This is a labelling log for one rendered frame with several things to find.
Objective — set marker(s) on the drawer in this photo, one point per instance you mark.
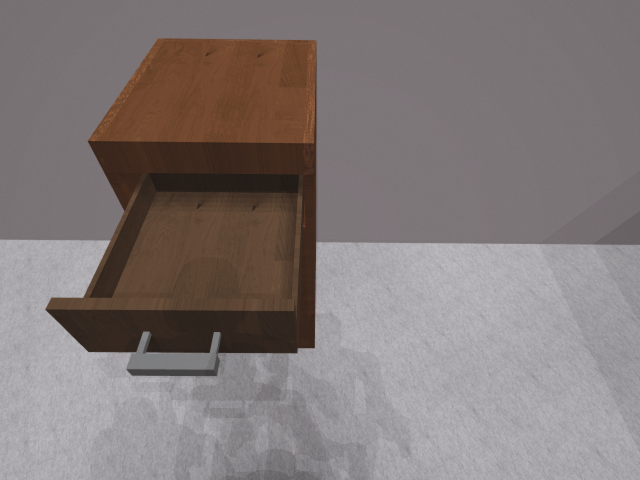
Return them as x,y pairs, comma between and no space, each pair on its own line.
195,254

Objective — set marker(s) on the cabinet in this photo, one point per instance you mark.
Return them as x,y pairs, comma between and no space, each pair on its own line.
220,106

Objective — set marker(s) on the handle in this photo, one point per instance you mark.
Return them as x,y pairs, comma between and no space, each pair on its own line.
148,364

